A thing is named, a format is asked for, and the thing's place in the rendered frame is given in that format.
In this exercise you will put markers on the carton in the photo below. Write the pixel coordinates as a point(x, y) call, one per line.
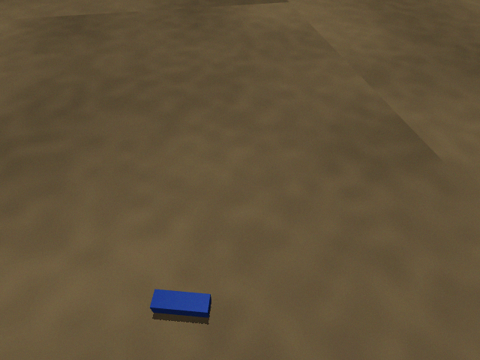
point(181, 303)

